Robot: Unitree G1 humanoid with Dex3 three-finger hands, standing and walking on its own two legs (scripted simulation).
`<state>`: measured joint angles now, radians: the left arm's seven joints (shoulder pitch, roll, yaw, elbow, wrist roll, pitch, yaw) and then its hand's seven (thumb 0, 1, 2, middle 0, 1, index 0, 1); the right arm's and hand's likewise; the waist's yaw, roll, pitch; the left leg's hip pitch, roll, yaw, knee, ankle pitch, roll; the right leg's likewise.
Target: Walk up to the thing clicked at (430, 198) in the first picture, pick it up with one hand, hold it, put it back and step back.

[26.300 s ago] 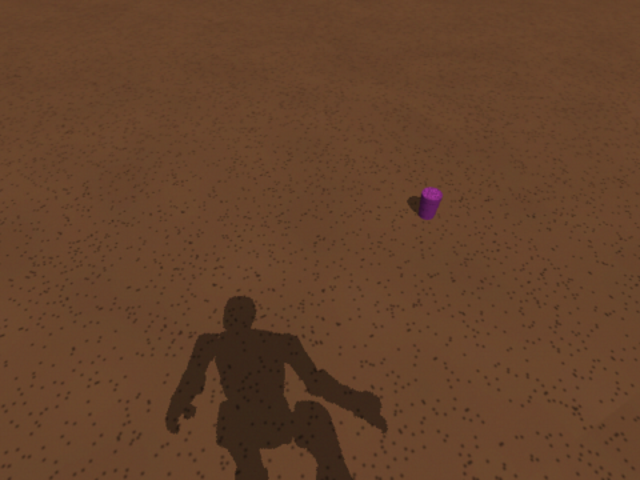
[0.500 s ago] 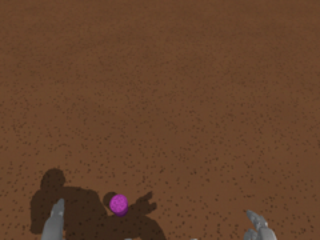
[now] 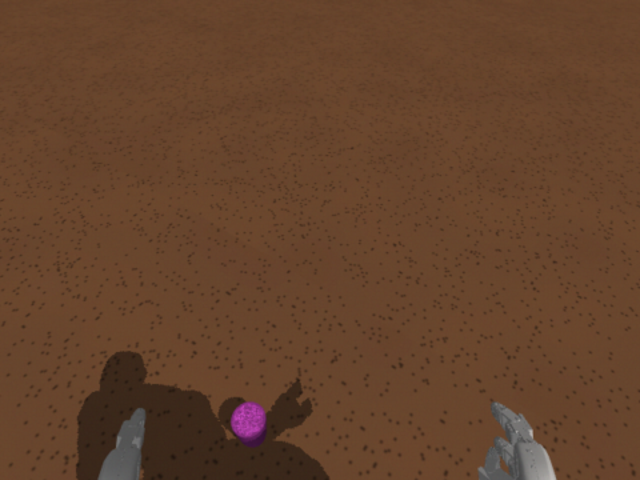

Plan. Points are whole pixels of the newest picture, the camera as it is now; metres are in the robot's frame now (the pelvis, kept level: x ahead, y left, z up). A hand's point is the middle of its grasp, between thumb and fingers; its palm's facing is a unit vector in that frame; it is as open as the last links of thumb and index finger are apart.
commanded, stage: home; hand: left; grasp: from the side
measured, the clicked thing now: (251, 426) +0.41 +0.19 -0.66
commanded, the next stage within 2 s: stand in 1.32 s
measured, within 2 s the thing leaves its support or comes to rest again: neither
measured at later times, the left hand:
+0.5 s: hand out of the picture +0.16 +0.17 -0.06, palm faces +0.10 -0.95 -0.29, open 17.5 cm
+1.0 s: hand out of the picture +0.16 +0.17 -0.06, palm faces +0.10 -0.96 -0.28, open 17.4 cm
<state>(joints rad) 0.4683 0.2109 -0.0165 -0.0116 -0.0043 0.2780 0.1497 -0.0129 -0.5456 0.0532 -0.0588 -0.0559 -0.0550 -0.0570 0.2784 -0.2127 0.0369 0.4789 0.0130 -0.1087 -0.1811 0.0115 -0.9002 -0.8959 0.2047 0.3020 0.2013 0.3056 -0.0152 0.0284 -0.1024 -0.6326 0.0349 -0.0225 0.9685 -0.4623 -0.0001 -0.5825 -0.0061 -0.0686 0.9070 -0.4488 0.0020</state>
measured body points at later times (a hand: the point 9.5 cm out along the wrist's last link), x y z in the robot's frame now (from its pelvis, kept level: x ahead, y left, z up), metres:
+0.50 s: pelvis -0.01 -0.01 +0.00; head +0.01 -0.01 +0.45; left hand +0.15 +0.22 -0.04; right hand +0.15 -0.25 -0.07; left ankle +0.02 +0.11 -0.69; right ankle +0.01 -0.12 -0.69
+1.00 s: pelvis +0.00 -0.01 +0.00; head +0.01 +0.00 +0.45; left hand +0.16 +0.22 -0.04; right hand +0.16 -0.25 -0.07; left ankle +0.02 +0.11 -0.69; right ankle +0.01 -0.12 -0.69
